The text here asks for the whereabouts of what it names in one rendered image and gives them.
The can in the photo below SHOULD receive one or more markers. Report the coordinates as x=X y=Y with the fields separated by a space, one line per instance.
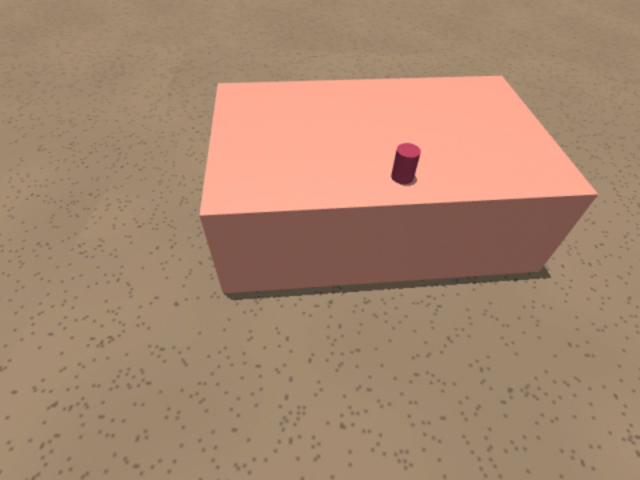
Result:
x=405 y=163

